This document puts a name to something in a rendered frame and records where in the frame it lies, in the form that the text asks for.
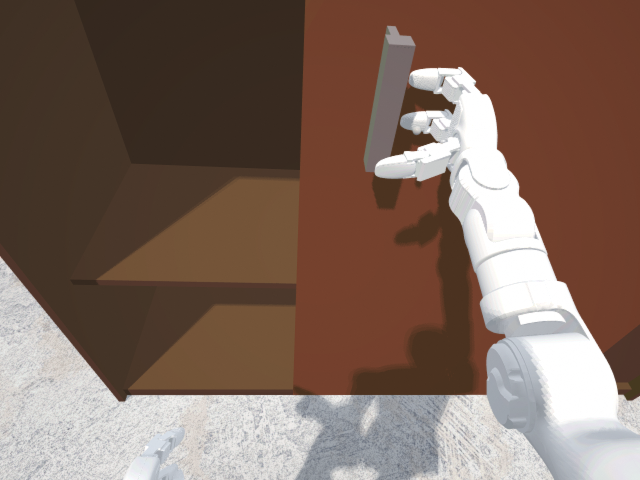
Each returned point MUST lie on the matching right robot forearm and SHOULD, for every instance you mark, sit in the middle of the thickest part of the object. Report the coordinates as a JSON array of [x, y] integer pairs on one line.
[[521, 295]]

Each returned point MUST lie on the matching robot right hand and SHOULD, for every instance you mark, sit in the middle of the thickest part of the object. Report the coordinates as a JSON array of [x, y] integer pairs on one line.
[[472, 124]]

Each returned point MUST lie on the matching right robot upper arm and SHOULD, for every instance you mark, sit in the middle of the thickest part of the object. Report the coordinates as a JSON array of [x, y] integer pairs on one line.
[[557, 390]]

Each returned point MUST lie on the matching handle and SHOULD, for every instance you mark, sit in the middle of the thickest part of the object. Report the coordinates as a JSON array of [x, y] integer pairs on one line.
[[395, 65]]

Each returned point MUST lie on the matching robot left hand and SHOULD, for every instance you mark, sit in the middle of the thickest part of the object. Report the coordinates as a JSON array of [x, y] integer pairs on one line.
[[147, 466]]

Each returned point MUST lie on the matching wardrobe door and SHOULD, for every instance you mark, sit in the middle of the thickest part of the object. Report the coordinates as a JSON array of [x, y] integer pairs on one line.
[[624, 357], [387, 300]]

